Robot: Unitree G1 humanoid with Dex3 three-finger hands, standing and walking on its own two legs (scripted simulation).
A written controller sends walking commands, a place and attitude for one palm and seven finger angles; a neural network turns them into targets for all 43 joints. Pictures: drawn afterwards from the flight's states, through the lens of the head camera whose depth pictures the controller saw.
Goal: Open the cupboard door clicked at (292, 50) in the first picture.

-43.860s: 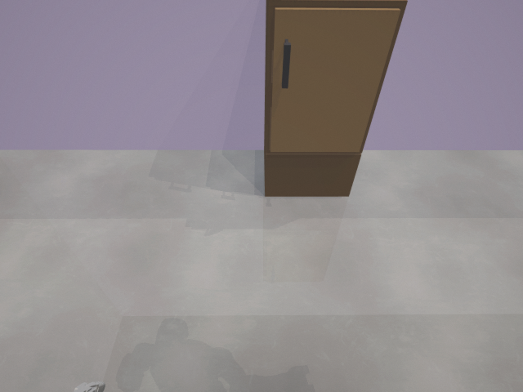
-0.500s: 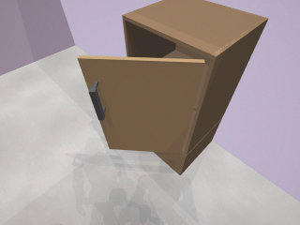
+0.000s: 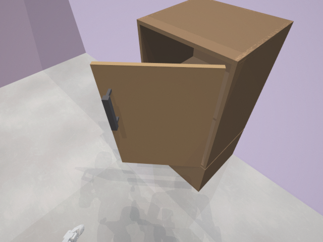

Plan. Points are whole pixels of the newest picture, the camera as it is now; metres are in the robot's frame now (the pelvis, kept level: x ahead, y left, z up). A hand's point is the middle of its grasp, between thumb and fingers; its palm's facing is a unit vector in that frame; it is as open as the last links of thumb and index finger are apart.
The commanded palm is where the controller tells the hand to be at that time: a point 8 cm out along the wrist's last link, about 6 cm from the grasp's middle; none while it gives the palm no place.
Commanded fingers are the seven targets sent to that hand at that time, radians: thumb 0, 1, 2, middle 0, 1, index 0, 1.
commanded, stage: raise the hand with hooked fingers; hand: left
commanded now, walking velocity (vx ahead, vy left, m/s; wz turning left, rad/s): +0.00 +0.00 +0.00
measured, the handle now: (112, 110) +0.54 +0.22 -0.02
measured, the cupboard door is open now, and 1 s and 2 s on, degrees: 41 41 41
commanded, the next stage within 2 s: move the hooked fingers beside the handle in 1.98 s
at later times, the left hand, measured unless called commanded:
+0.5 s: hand (81, 231) +0.16 +0.21 -0.04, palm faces +0.02 -1.00 -0.07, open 9.8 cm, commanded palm +0.15 +0.26 -0.04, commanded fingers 0.00 0.15 0.58 -0.25 -0.78 -0.25 -0.78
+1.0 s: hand (67, 204) +0.21 +0.26 -0.02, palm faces -0.01 -1.00 -0.07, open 12.7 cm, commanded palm +0.19 +0.31 -0.02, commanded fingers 0.00 -0.43 0.33 -0.29 -1.15 -0.29 -1.15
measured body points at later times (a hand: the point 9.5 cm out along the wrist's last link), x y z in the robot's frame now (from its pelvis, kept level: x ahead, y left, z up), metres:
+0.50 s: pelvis -0.04 +0.01 -0.09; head +0.02 +0.03 +0.35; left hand +0.15 +0.26 -0.04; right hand +0.19 -0.20 -0.15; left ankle -0.04 +0.12 -0.74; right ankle +0.03 -0.10 -0.74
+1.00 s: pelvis -0.03 +0.02 -0.07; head +0.04 +0.04 +0.38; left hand +0.21 +0.31 -0.02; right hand +0.14 -0.24 -0.13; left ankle -0.04 +0.12 -0.74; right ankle +0.03 -0.10 -0.74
